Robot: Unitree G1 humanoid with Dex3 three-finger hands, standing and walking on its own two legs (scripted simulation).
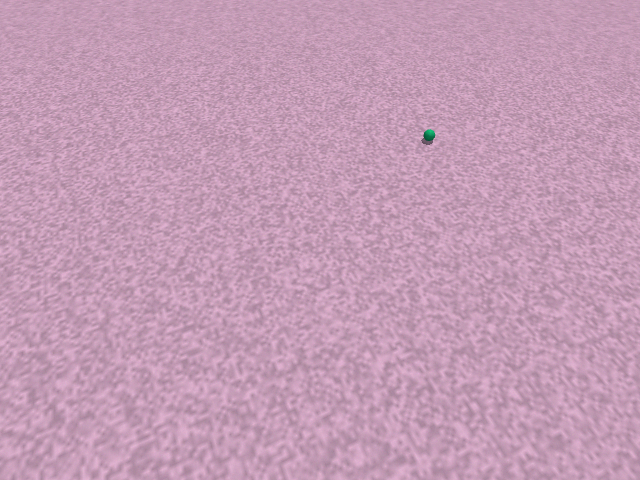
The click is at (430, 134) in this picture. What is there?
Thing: free ball
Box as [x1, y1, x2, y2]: [424, 129, 434, 140]
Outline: 430,129 424,132 424,138 427,140 430,140 434,137 434,132
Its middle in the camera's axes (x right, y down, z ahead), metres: +0.57 -0.56 +2.08
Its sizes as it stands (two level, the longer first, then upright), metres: 0.059 0.059 0.059
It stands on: the floor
